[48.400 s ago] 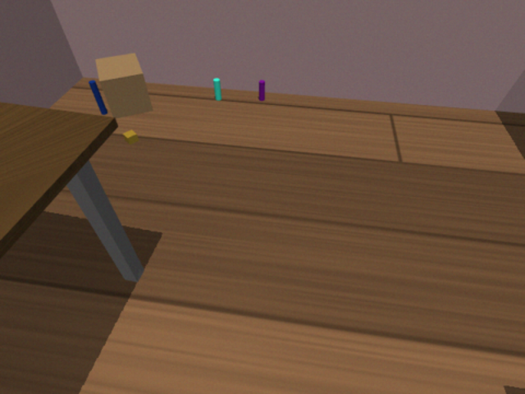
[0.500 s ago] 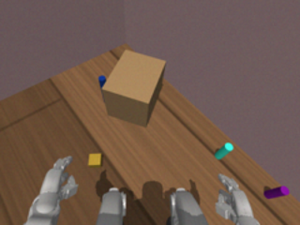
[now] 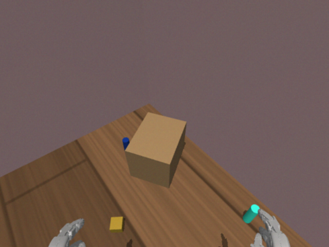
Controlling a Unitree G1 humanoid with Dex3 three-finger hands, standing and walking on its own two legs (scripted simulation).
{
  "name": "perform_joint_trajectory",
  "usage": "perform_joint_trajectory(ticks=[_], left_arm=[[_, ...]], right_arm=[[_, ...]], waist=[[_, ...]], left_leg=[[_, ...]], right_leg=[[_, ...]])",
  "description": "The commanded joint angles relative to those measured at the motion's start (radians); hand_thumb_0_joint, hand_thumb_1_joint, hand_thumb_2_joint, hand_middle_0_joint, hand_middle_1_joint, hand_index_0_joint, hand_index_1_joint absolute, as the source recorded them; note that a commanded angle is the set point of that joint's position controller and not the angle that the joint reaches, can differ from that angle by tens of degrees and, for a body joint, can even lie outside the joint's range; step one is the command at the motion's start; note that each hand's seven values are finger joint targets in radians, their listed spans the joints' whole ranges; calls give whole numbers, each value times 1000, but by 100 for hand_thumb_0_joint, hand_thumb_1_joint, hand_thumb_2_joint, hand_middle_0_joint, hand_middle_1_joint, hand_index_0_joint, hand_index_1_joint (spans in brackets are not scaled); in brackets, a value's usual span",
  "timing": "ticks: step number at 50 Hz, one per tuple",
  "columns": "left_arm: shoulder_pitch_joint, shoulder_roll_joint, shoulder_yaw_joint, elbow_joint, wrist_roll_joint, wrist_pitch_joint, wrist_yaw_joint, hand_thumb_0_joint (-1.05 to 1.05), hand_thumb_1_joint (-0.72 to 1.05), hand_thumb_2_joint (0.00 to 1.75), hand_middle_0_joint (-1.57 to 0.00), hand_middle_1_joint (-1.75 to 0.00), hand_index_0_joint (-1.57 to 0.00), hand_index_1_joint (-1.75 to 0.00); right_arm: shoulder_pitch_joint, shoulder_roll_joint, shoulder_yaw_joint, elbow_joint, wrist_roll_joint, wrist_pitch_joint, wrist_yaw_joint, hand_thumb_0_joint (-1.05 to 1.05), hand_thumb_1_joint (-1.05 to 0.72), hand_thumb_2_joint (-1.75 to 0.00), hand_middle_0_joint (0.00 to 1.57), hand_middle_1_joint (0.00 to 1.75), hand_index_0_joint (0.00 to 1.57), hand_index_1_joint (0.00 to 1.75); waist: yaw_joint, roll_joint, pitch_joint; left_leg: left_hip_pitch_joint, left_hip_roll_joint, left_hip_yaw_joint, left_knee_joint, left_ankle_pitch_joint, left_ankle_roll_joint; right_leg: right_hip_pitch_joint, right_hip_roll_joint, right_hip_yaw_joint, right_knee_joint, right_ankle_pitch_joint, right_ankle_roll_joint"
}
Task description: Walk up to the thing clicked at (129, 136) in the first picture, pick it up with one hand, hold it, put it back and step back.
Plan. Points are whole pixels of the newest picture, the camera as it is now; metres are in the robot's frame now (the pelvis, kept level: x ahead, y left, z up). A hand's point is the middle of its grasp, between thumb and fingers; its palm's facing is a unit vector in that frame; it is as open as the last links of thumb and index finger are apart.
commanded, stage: home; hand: left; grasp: from above
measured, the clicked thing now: (117, 224) +0.43 +0.25 -0.69
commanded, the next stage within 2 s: stand in 1.90 s
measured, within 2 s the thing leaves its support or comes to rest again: neither
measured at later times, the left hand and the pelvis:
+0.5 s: hand out of the picture +0.17 +0.18 -0.04, palm faces +0.05 -0.98 -0.20, open 8.4 cm; pelvis +0.00 +0.00 +0.00, yaw +0 degrees
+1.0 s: hand out of the picture +0.16 +0.18 -0.04, palm faces +0.05 -0.98 -0.19, open 8.9 cm; pelvis +0.00 +0.00 +0.00, yaw +0 degrees
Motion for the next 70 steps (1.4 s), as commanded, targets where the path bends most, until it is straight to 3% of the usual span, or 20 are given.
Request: perform_joint_trajectory(ticks=[1,9,14,22,25,37,41,42,43,44,45,53,62,70], left_arm=[[-74,98,49,-156,16,-44,-11,0,90,90,-20,-30,-20,-30],[-65,112,60,-185,28,-58,-11,0,85,87,-19,-29,-19,-29],[-52,107,55,-173,29,-55,-7,0,73,80,-18,-27,-18,-27],[-48,103,53,-165,23,-51,-5,0,69,78,-18,-26,-18,-26],[-44,105,61,-151,24,-51,-6,0,62,73,-17,-25,-17,-25],[-63,109,57,-173,25,-48,-7,0,65,76,-17,-26,-17,-26],[-54,110,55,-175,24,-47,-8,0,63,74,-17,-25,-17,-25],[-50,110,53,-177,27,-45,-7,0,70,78,-18,-26,-18,-26],[-60,110,57,-186,24,-48,-6,0,62,74,-17,-25,-17,-25],[-49,108,56,-173,24,-45,-6,0,70,79,-18,-27,-18,-27],[-62,108,50,-173,22,-45,-8,0,63,74,-17,-25,-17,-25],[-68,109,52,-167,22,-42,-10,0,65,75,-17,-26,-17,-26],[-71,113,50,-174,25,-41,-8,0,65,76,-17,-26,-17,-26],[-72,115,56,-181,24,-39,-8,0,62,74,-17,-25,-17,-25]], right_arm=[[-74,-116,-48,-144,-14,-80,-14,0,-90,-90,20,30,20,30],[-87,-119,-48,-137,-19,-99,-10,0,-90,-90,20,30,20,30],[-84,-118,-45,-129,-20,-97,-10,0,-90,-90,20,30,20,30],[-88,-118,-45,-128,-18,-97,-9,0,-90,-90,20,30,20,30],[-86,-119,-47,-130,-19,-96,-11,0,-90,-90,20,30,20,30],[-88,-117,-47,-130,-19,-100,-14,0,-90,-90,20,30,20,30],[-83,-122,-50,-125,-17,-100,-13,0,-90,-90,20,30,20,30],[-88,-120,-48,-127,-16,-100,-14,0,-90,-90,20,30,20,30],[-83,-119,-49,-128,-18,-101,-13,0,-90,-90,20,30,20,30],[-86,-118,-47,-126,-17,-101,-15,0,-90,-90,20,30,20,30],[-82,-119,-47,-123,-17,-100,-15,0,-90,-90,20,30,20,30],[-90,-118,-44,-128,-17,-101,-14,0,-90,-90,20,30,20,30],[-87,-116,-45,-126,-17,-101,-16,0,-90,-90,20,30,20,30],[-96,-117,-45,-130,-16,-102,-15,0,-90,-90,20,30,20,30]], waist=[[-17,-47,-6],[8,8,-55],[7,0,-66],[11,-15,-61],[11,-26,-52],[9,-15,-33],[11,-5,-55],[14,-2,-46],[11,1,-54],[12,-10,-62],[8,-12,-56],[9,-14,-28],[4,-14,-57],[16,-16,-37]], left_leg=[[102,-56,35,-173,133,39],[136,-55,30,-170,201,31],[145,-55,33,-162,228,32],[142,-49,23,-168,246,31],[132,-50,31,-162,229,33],[112,-51,32,-175,154,33],[132,-44,25,-178,191,29],[130,-43,24,-180,193,29],[127,-47,25,-171,197,30],[133,-46,27,-171,207,31],[131,-48,30,-166,206,33],[115,-48,25,-179,158,34],[135,-48,34,-163,212,35],[110,-47,28,-180,151,34]], right_leg=[[11,39,-25,-180,116,-18],[44,38,-28,-148,180,-25],[55,38,-26,-146,209,-24],[63,42,-34,-141,220,-26],[56,40,-30,-147,209,-23],[35,39,-27,-161,138,-23],[45,43,-31,-144,165,-26],[44,42,-33,-142,165,-28],[48,40,-30,-144,173,-26],[55,40,-31,-144,180,-26],[50,38,-26,-149,183,-24],[37,38,-28,-158,138,-24],[53,35,-23,-152,191,-23],[48,38,-29,-159,131,-24]])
